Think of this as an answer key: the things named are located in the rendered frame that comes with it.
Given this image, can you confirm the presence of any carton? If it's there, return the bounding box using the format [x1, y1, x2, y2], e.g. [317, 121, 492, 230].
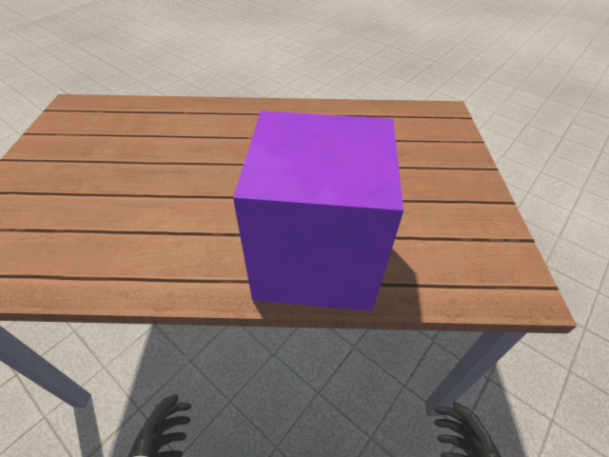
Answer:
[233, 110, 403, 311]

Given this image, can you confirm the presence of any robot left hand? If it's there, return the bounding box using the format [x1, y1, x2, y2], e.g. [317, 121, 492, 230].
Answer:
[128, 394, 191, 457]

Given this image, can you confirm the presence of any table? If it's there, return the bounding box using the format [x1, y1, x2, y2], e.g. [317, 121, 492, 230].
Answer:
[0, 94, 577, 416]

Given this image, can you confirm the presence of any robot right hand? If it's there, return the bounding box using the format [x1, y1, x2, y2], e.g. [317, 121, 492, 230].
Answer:
[434, 402, 501, 457]

